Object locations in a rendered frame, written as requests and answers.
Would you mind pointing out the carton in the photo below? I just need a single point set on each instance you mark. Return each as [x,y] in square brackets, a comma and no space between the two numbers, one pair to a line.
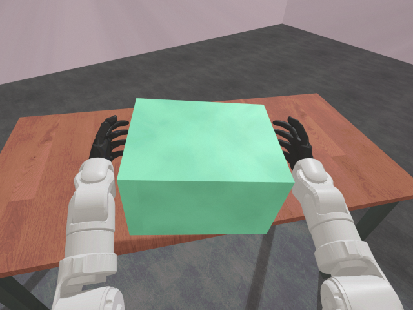
[196,167]

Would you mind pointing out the right robot forearm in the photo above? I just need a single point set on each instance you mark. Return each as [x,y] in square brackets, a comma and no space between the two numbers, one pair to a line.
[339,249]

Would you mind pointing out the left robot hand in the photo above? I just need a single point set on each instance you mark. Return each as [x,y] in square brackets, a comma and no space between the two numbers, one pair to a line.
[102,146]

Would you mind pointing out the table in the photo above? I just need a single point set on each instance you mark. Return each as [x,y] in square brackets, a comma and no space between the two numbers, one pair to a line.
[43,155]

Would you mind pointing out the right robot upper arm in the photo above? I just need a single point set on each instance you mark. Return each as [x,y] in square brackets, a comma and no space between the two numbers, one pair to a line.
[364,292]

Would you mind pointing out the right robot hand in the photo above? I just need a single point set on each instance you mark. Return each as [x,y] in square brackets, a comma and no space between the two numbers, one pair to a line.
[298,146]

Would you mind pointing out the left robot upper arm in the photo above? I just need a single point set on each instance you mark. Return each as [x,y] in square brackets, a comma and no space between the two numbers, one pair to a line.
[103,298]

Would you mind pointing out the left robot forearm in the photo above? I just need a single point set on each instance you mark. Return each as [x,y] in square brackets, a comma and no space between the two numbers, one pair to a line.
[89,249]

